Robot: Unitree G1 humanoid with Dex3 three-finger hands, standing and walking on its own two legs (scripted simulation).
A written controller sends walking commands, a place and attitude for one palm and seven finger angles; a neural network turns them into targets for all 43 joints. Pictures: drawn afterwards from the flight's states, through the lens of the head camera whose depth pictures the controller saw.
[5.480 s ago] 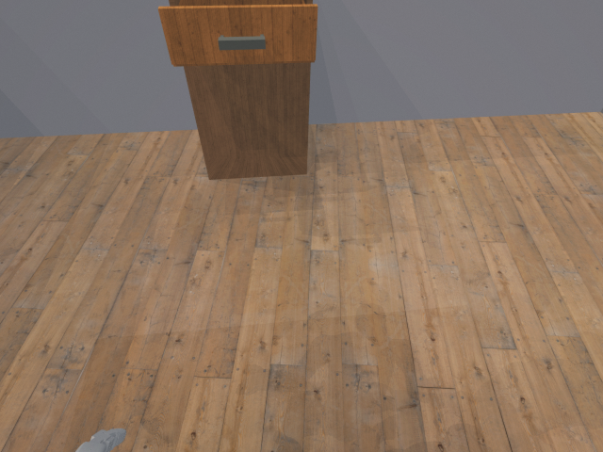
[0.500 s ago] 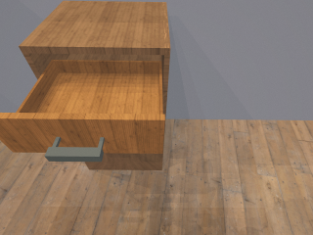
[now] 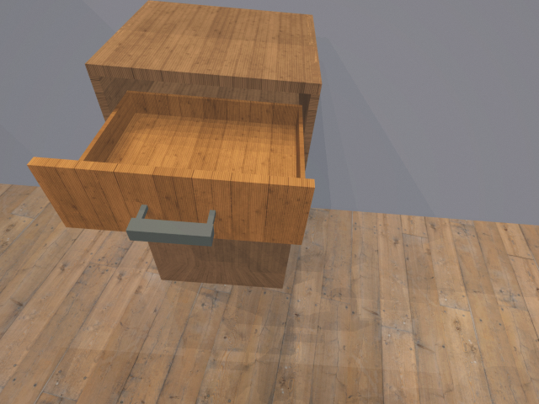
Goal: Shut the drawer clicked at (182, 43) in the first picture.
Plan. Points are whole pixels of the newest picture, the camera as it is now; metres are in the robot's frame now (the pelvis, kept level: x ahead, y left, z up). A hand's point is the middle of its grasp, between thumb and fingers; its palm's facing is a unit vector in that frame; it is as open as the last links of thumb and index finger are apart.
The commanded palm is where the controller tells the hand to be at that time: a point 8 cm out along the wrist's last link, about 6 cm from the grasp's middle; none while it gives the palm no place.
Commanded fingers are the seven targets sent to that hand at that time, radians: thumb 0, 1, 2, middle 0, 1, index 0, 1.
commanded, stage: come to a stop and stand still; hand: left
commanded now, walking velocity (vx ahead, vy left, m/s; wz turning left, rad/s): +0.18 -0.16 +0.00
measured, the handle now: (174, 222) +0.39 +0.19 +0.03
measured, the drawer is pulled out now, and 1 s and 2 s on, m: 0.29 0.29 0.29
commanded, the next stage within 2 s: look again from close up in 0.16 s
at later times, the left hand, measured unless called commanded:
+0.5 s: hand out of the picture +0.02 +0.12 -0.18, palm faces -0.01 -0.97 -0.22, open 7.3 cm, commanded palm none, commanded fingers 0.00 0.90 0.90 -0.20 -0.30 -0.20 -0.30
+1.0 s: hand out of the picture +0.02 +0.08 -0.17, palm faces +0.03 -0.98 -0.21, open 7.4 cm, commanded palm none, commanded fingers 0.00 0.90 0.90 -0.20 -0.30 -0.20 -0.30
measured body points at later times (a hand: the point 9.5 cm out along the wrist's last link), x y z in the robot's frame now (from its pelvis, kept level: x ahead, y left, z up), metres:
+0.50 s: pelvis +0.01 -0.06 -0.01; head +0.02 -0.07 +0.44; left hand +0.03 +0.17 -0.16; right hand -0.01 -0.27 -0.18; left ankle -0.01 +0.06 -0.74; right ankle -0.02 -0.13 -0.74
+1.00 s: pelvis +0.03 -0.09 +0.00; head +0.03 -0.10 +0.44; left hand +0.02 +0.13 -0.16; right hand +0.02 -0.30 -0.17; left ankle -0.01 +0.06 -0.74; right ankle -0.02 -0.13 -0.74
